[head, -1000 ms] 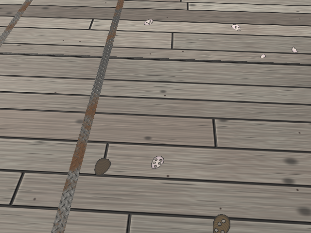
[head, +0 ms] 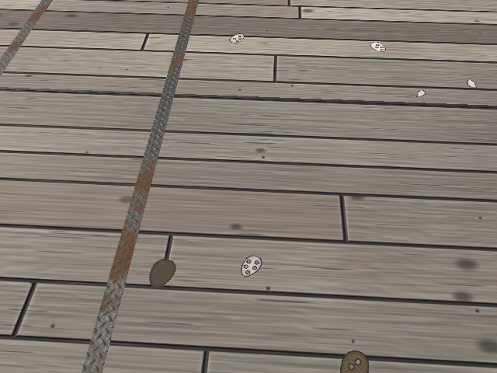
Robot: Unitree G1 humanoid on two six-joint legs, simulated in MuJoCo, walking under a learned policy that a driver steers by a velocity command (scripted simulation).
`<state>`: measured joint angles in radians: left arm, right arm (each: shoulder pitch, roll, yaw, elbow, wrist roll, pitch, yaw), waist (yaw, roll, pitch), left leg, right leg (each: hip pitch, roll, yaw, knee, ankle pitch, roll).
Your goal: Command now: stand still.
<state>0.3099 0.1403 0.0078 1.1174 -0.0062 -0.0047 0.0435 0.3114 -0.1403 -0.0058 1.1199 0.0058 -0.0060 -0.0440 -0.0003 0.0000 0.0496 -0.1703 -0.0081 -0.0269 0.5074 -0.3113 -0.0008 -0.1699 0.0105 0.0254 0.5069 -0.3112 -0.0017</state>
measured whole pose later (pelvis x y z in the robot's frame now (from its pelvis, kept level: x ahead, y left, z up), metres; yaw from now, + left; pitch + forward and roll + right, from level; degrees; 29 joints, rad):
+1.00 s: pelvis +0.27 -0.03 -0.03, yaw +0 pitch +3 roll +0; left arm -0.07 0.22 0.03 0.72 0.04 -0.08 -0.04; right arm 0.58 -0.21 -0.05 1.07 -0.02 -0.11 0.00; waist -0.06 0.02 0.02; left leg 0.17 0.05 -0.01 0.48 -0.48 0.02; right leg -0.60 0.00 -0.12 0.67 -0.16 -0.13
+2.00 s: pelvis +1.19 -0.09 -0.02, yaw -2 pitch +1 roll -1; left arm 0.08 0.25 0.01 0.79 0.04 -0.09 -0.02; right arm 0.45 -0.24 -0.03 1.01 -0.01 -0.10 0.00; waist -0.03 0.01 0.06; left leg -0.02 -0.04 0.01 1.05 -0.39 0.08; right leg -0.50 0.07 -0.11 0.61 -0.14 -0.14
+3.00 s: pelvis +2.04 -0.35 +0.00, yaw -27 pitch +0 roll -1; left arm 0.32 0.27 0.04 0.86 0.03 -0.09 -0.01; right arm 0.32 -0.27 -0.04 0.86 -0.01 -0.03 0.03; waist -0.01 0.03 0.02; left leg -0.56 0.11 -0.02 1.25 -0.22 0.08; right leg -0.15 0.03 -0.17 0.42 -0.26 -0.06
